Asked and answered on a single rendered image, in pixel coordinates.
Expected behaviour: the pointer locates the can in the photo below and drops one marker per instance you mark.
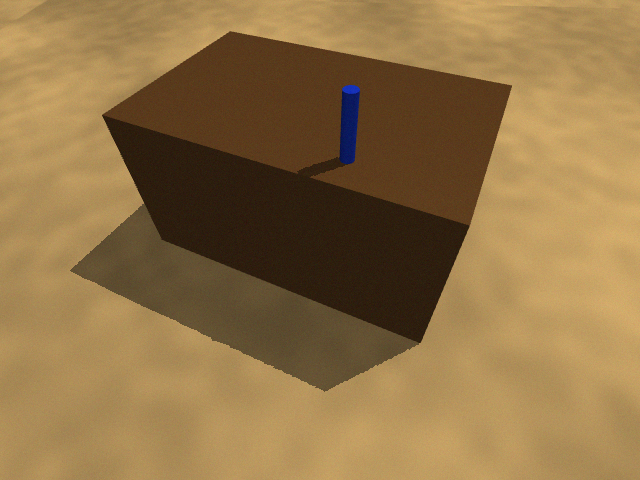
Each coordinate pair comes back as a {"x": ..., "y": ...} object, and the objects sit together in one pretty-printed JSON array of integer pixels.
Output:
[{"x": 349, "y": 120}]

